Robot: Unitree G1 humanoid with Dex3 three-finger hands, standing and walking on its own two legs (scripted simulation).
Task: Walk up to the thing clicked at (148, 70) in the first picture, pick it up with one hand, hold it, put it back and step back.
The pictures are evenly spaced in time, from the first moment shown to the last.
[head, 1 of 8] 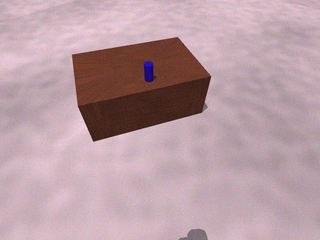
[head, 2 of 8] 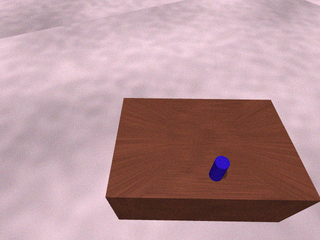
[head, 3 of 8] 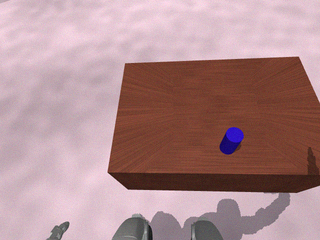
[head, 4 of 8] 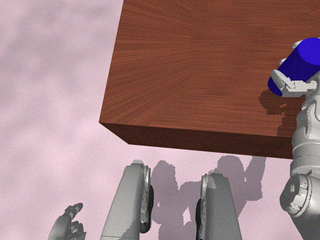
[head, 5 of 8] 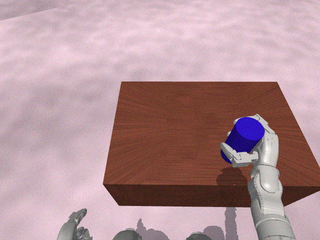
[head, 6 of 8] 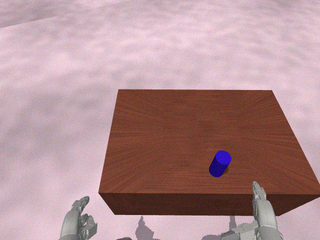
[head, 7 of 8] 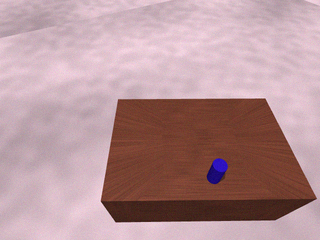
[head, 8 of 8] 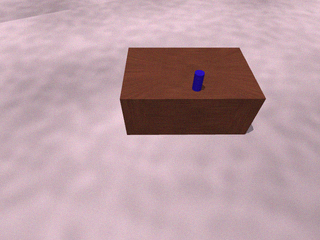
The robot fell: no
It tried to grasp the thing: yes
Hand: right
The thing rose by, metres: 0.35
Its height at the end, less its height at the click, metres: +0.00
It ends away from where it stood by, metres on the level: 0.01
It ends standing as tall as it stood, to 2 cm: yes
